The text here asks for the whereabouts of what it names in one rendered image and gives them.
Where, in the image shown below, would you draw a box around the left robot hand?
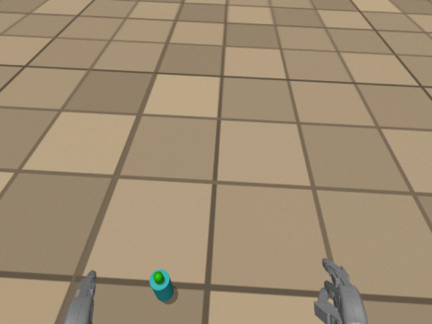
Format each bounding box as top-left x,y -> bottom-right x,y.
63,271 -> 97,324

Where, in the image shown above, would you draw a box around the right robot hand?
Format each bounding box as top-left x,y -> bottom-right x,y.
314,259 -> 368,324

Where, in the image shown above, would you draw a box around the bottle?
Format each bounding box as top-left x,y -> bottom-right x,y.
149,269 -> 173,302

